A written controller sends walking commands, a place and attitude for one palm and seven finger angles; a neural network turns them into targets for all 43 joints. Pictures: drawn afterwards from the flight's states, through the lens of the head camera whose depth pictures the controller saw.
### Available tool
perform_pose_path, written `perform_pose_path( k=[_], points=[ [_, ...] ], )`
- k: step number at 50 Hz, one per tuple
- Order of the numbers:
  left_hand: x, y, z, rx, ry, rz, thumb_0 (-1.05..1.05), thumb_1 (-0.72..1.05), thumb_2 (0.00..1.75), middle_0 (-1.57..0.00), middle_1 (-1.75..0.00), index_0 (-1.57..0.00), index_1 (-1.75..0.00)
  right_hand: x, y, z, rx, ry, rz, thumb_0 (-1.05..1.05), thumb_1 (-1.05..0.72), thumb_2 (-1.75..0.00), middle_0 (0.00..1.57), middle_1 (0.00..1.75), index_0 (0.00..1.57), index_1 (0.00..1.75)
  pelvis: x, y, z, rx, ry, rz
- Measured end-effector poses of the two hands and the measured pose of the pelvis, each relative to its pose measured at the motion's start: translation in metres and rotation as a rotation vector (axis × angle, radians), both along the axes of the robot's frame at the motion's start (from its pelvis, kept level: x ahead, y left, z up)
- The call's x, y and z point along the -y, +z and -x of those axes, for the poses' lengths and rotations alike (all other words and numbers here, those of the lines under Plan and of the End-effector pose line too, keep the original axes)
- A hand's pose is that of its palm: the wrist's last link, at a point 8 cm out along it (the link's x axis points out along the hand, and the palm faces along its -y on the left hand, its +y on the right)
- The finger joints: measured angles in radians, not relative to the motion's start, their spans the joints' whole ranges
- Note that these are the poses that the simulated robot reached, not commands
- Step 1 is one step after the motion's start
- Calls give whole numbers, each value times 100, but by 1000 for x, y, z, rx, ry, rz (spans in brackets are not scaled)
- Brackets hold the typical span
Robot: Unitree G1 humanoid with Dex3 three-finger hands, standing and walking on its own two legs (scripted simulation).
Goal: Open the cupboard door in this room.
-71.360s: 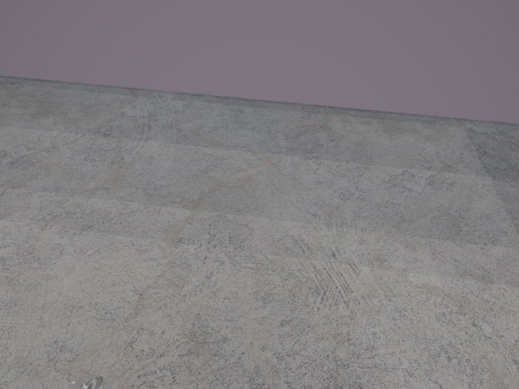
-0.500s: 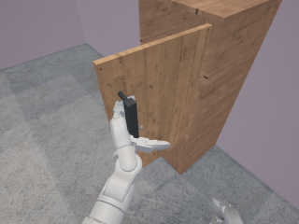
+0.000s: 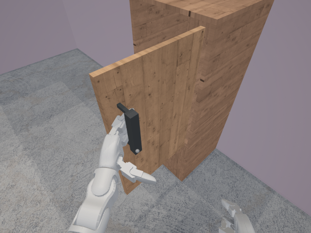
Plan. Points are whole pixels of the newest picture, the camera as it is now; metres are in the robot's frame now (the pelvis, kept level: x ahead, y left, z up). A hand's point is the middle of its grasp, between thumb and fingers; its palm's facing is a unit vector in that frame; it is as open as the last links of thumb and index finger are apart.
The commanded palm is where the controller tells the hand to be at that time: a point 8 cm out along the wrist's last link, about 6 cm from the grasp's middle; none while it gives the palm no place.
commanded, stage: slide the hand sideways off the handle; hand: left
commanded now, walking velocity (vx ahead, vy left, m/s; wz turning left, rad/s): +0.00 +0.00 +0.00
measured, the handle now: (128, 129) +0.35 +0.10 +0.10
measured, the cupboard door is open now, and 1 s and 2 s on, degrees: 90 89 89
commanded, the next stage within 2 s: draw the hand back to the body in 0.68 s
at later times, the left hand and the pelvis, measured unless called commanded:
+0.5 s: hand (111, 173) +0.23 +0.12 +0.09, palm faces +0.05 -1.00 -0.04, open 16.3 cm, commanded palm +0.20 +0.17 +0.09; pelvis +0.02 -0.02 -0.01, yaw +2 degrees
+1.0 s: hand (93, 177) +0.21 +0.15 +0.10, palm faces +0.04 -1.00 -0.06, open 16.3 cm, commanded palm +0.18 +0.21 +0.11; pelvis +0.01 -0.01 -0.01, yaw +2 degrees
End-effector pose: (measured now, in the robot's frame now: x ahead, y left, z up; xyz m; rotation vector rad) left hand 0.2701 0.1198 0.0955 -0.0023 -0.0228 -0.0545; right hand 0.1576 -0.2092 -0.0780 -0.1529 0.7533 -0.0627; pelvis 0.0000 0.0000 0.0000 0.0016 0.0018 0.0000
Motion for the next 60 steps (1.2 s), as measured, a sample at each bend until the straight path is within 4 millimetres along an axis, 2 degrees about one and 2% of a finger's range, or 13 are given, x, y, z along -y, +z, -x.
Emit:
perform_pose_path(
  k=[7, 14, 22, 37, 45, 52, 60],
  points=[
    [-14, -1, 13, -17, 24, -2, -1, -50, 30, -21, -34, -21, -34, 9, 4, -17, 23, -4, 4, 1, -90, -90, 20, 30, 20, 29, 6, 1, -10, -8, -1, -1],
    [-30, -2, 35, -21, 73, -18, -1, -50, 30, -21, -33, -20, -33, 16, 6, -33, 61, 10, 4, 1, -90, -90, 20, 30, 20, 29, 13, 0, -19, -21, 9, -3],
    [-44, -1, 57, -10, 100, -39, -1, -50, 30, -18, -32, -17, -31, 22, 3, -44, 100, 33, 10, 1, -90, -90, 20, 30, 20, 29, 19, -5, -23, -38, 29, -3],
    [-64, -2, 84, -5, 96, -47, -1, -50, 30, -15, -31, -15, -31, 25, -1, -36, 144, 27, 20, 1, -90, -90, 20, 30, 20, 30, 19, -11, -19, -50, 40, 1],
    [-67, 2, 82, 27, 74, -54, -1, -50, 30, -15, -30, -15, -31, 21, 0, -28, 162, 24, 30, 1, -90, -90, 20, 30, 20, 30, 14, -12, -12, -47, 39, 7],
    [-87, 15, 82, 31, 97, -67, -1, -50, 30, -15, -30, -15, -31, 12, 5, -26, 177, 16, 21, 1, -90, -90, 20, 30, 20, 30, 8, -9, -12, -33, 34, 11],
    [-107, 26, 91, 25, 111, -69, -1, -50, 30, -15, -30, -15, -31, 2, 13, -33, 208, 34, 23, 1, -90, -90, 20, 30, 20, 30, 1, -5, -14, -16, 37, 17]
  ],
)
